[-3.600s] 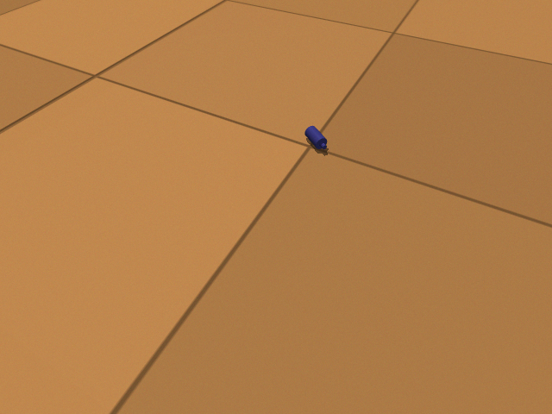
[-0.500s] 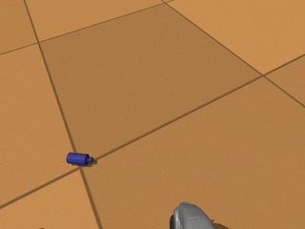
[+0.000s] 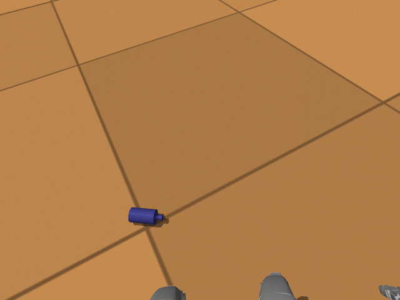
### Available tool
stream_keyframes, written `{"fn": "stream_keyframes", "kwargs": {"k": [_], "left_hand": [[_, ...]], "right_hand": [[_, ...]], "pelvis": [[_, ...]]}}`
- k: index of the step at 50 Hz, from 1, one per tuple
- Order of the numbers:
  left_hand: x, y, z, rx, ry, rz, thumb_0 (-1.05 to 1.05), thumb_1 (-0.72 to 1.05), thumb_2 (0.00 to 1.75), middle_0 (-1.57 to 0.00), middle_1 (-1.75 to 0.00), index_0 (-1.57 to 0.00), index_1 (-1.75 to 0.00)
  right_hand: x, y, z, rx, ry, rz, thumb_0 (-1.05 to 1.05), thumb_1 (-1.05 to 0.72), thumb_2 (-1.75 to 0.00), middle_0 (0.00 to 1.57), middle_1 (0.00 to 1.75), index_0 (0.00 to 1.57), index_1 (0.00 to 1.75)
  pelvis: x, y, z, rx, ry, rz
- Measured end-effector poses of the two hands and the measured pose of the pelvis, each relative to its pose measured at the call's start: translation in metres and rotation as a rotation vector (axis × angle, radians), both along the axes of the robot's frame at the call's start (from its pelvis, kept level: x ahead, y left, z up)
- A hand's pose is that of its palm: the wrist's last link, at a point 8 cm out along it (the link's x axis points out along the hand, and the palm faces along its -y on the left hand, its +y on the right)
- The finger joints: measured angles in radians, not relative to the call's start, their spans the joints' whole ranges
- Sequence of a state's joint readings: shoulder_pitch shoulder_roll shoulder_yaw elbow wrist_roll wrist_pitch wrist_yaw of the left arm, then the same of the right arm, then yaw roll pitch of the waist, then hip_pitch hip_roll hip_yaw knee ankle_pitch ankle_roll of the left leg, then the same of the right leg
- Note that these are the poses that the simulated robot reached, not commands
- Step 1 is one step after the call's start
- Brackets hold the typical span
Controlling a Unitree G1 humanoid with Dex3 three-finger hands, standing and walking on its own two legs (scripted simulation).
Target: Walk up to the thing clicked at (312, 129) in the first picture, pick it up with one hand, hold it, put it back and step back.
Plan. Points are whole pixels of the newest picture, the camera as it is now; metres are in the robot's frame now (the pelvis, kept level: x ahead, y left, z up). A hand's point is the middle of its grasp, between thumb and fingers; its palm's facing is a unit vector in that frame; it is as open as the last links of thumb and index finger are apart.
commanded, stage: walk up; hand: left
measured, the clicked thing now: (146, 216) +0.58 +0.33 -0.68
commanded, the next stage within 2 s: none
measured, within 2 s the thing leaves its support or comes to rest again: neither
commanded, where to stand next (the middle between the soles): +0.18 +0.15 m, yaw -7 degrees
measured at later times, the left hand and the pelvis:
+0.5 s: hand (24, 278) +0.19 +0.41 -0.09, palm faces -0.07 -0.87 -0.49, open 7.4 cm; pelvis +0.07 +0.14 +0.03, yaw -4 degrees
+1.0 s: hand (7, 281) +0.19 +0.49 -0.14, palm faces -0.17 -0.93 -0.34, open 7.4 cm; pelvis +0.09 +0.21 +0.03, yaw -9 degrees
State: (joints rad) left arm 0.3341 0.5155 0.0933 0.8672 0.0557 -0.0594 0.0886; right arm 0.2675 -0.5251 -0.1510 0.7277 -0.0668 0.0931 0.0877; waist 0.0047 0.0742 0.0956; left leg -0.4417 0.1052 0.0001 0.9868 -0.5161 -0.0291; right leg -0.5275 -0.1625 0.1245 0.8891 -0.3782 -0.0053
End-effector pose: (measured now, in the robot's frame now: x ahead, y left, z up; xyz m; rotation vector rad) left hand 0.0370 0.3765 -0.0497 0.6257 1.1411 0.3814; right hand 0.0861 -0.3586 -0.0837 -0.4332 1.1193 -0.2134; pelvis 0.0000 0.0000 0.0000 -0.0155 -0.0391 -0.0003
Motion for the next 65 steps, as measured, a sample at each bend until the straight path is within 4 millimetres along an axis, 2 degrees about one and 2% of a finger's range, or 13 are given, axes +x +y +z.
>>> {"fn": "stream_keyframes", "kwargs": {"k": [4,10,16,20,23,29,32,35,39,44,50,57,65], "left_hand": [[0.018,0.036,-0.015,-0.022,0.033,0.029,0.00,0.90,0.90,-0.20,-0.30,-0.20,-0.30],[0.066,0.040,-0.008,-0.153,0.018,-0.032,0.01,0.90,0.90,-0.20,-0.30,-0.20,-0.30],[0.111,0.041,-0.002,-0.206,0.013,-0.112,0.00,0.90,0.90,-0.20,-0.30,-0.20,-0.30],[0.138,0.050,-0.003,-0.194,-0.020,-0.150,0.00,0.90,0.90,-0.21,-0.30,-0.21,-0.30],[0.145,0.063,0.000,-0.186,-0.070,-0.143,0.00,0.90,0.90,-0.21,-0.30,-0.21,-0.30],[0.143,0.095,0.015,-0.193,-0.107,-0.103,0.00,0.90,0.90,-0.21,-0.30,-0.21,-0.30],[0.147,0.115,0.010,-0.211,-0.084,-0.111,0.00,0.90,0.90,-0.20,-0.30,-0.20,-0.30],[0.157,0.140,-0.008,-0.239,-0.073,-0.106,0.00,0.90,0.90,-0.20,-0.30,-0.20,-0.30],[0.165,0.160,-0.030,-0.269,-0.023,-0.085,0.00,0.90,0.90,-0.20,-0.30,-0.20,-0.30],[0.166,0.167,-0.040,-0.309,0.033,-0.078,0.00,0.90,0.90,-0.20,-0.30,-0.20,-0.30],[0.157,0.153,-0.048,-0.333,0.116,-0.090,0.00,0.90,0.90,-0.20,-0.30,-0.20,-0.30],[0.158,0.111,-0.045,-0.309,0.095,-0.131,0.00,0.90,0.90,-0.20,-0.30,-0.20,-0.30],[0.163,0.087,-0.023,-0.312,0.034,-0.128,0.00,0.90,0.90,-0.20,-0.30,-0.20,-0.30]], "right_hand": [[-0.034,0.048,0.007,0.007,0.027,-0.073,0.00,-0.91,-0.90,0.20,0.30,0.21,0.30],[-0.075,0.112,0.028,0.054,0.131,-0.167,0.01,-0.90,-0.90,0.21,0.30,0.21,0.30],[-0.086,0.151,0.023,0.079,0.201,-0.202,0.01,-0.90,-0.90,0.21,0.30,0.21,0.30],[-0.073,0.169,0.004,0.102,0.197,-0.223,0.01,-0.90,-0.90,0.21,0.30,0.21,0.30],[-0.047,0.187,-0.005,0.121,0.170,-0.208,0.01,-0.90,-0.90,0.21,0.30,0.21,0.30],[0.017,0.212,0.007,0.131,0.044,-0.128,0.01,-0.90,-0.90,0.21,0.30,0.21,0.30],[0.036,0.223,0.011,0.104,-0.010,-0.120,0.01,-0.90,-0.90,0.21,0.30,0.21,0.30],[0.044,0.234,0.010,0.040,-0.026,-0.116,0.00,-0.90,-0.90,0.21,0.30,0.21,0.30],[0.034,0.252,0.018,-0.024,-0.011,-0.138,0.00,-0.90,-0.90,0.21,0.30,0.21,0.30],[0.014,0.250,0.044,-0.094,0.037,-0.169,0.00,-0.90,-0.90,0.21,0.30,0.21,0.30],[-0.008,0.216,0.059,-0.175,0.075,-0.190,0.00,-0.90,-0.90,0.21,0.30,0.22,0.30],[-0.023,0.173,0.030,-0.149,0.092,-0.226,0.01,-0.90,-0.90,0.21,0.30,0.21,0.30],[0.005,0.193,0.010,-0.012,0.075,-0.205,0.01,-0.90,-0.90,0.21,0.30,0.21,0.30]], "pelvis": [[0.011,0.037,0.006,-0.016,-0.011,-0.029],[0.030,0.073,0.038,-0.011,-0.001,-0.034],[0.046,0.107,0.043,0.010,0.006,-0.058],[0.060,0.123,0.033,0.011,0.000,-0.075],[0.062,0.133,0.031,-0.007,-0.030,-0.084],[0.075,0.165,0.042,0.018,-0.042,-0.082],[0.082,0.185,0.039,0.021,-0.036,-0.091],[0.088,0.206,0.027,0.026,-0.038,-0.093],[0.090,0.221,0.022,0.034,-0.040,-0.105],[0.089,0.219,0.031,0.010,-0.012,-0.121],[0.088,0.209,0.030,0.014,0.008,-0.154],[0.081,0.179,0.017,-0.018,-0.006,-0.153],[0.090,0.169,0.030,0.017,0.015,-0.155]]}}
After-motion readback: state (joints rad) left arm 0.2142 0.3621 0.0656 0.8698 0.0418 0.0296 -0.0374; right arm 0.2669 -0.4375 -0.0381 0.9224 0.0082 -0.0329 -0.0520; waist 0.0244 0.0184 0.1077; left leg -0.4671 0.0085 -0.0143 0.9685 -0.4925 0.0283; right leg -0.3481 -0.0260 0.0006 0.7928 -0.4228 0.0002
